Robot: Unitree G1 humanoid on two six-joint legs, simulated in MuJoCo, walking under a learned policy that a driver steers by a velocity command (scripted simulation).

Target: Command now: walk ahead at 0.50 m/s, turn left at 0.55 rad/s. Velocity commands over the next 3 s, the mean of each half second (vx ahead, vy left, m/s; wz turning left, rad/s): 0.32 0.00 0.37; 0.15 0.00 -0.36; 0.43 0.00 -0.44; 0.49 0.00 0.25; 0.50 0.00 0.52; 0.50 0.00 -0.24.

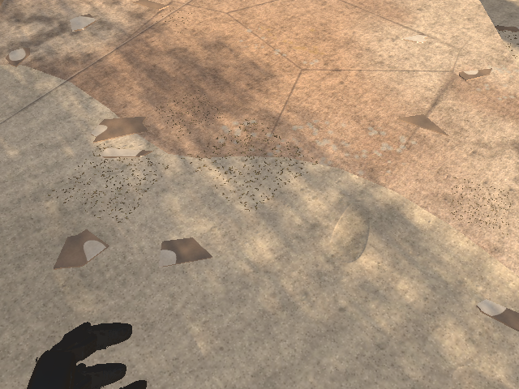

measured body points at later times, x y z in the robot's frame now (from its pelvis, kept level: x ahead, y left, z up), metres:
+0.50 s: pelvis +0.21 +0.03 +0.00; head +0.25 +0.05 +0.45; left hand +0.20 +0.32 -0.13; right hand +0.47 -0.15 -0.07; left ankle +0.29 +0.15 -0.73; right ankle +0.12 -0.13 -0.69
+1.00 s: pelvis +0.27 +0.00 +0.02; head +0.28 -0.05 +0.47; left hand +0.30 +0.28 -0.08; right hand +0.43 -0.29 -0.09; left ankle +0.34 +0.16 -0.66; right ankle +0.23 -0.08 -0.73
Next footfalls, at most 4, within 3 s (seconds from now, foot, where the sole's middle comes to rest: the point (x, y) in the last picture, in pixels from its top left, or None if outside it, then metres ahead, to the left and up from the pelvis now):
0.44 left None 0.33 0.16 -0.76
0.86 right None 0.27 -0.08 -0.76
1.36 left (209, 341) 0.61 0.09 -0.76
1.80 right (320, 267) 0.81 -0.23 -0.76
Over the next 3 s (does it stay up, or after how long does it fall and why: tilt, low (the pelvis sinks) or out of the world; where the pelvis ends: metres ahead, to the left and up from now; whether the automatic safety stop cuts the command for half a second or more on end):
stays up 1.36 -0.06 0.01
